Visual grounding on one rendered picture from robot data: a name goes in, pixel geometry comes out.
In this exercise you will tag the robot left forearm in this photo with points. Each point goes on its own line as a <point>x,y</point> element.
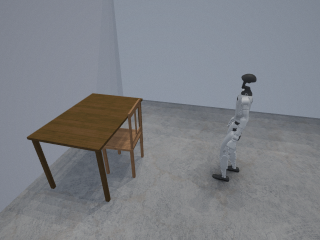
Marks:
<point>239,130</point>

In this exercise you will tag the robot left hand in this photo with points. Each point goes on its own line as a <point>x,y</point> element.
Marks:
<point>231,145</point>

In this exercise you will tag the robot shin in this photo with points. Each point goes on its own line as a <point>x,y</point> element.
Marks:
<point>232,159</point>
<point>223,160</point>

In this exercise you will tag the robot left shin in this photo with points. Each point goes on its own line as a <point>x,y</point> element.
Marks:
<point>223,160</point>

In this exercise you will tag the robot right hand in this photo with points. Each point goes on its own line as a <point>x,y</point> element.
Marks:
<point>231,120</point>

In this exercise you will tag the left robot upper arm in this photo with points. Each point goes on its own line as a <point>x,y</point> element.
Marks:
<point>245,102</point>

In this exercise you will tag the chair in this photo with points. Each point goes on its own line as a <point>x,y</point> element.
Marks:
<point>126,139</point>

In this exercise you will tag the table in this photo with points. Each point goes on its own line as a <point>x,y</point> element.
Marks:
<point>88,125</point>

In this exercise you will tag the robot right shin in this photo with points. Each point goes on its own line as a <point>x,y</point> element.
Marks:
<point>232,159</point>

